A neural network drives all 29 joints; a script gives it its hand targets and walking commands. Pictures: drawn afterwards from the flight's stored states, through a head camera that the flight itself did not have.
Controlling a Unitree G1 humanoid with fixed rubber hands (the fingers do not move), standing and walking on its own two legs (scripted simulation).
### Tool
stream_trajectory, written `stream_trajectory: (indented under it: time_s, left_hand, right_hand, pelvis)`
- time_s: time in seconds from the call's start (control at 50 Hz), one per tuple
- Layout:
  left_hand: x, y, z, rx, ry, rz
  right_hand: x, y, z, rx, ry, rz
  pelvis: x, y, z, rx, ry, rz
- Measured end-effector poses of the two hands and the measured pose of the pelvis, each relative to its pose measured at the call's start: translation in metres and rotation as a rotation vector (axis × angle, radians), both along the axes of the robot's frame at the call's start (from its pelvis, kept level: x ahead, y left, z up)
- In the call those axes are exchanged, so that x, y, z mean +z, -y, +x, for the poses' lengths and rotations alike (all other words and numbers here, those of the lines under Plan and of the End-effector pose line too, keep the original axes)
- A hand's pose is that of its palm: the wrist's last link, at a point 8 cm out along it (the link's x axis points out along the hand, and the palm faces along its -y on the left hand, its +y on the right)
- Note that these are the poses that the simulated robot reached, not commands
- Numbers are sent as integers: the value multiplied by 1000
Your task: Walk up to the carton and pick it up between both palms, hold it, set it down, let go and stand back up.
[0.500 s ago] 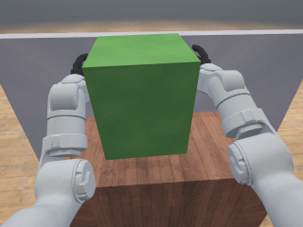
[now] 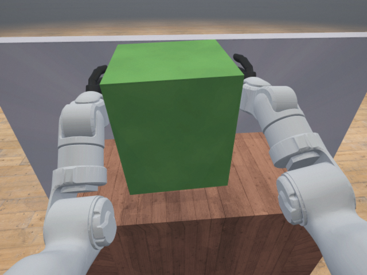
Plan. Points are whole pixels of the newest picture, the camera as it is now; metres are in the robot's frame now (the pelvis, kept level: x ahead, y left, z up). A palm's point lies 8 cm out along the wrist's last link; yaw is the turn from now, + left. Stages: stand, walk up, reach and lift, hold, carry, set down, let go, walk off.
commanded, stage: hold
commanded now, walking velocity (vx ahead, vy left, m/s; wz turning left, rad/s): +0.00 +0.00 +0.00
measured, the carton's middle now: (173, 115) +0.38 +0.00 +0.25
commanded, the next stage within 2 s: none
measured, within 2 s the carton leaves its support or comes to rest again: neither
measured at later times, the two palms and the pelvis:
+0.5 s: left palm (98, 101) +0.37 +0.15 +0.29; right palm (248, 88) +0.37 -0.15 +0.31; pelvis +0.00 -0.01 +0.00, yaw +0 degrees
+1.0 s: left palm (97, 102) +0.37 +0.15 +0.29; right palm (247, 84) +0.37 -0.15 +0.31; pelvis +0.00 +0.00 +0.00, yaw +0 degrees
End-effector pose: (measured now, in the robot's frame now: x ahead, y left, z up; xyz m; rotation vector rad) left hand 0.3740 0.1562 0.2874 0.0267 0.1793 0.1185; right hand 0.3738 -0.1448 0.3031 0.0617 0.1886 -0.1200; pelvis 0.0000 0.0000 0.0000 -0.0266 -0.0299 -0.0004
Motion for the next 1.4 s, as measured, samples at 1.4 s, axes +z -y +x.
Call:
stream_trajectory:
  time_s: [1.4]
  left_hand:
    - [2, 2, -2, -3, 7, -39]
  right_hand:
    - [11, 2, -4, -5, -3, -26]
  pelvis:
    - [0, 5, 0, 5, 4, -1]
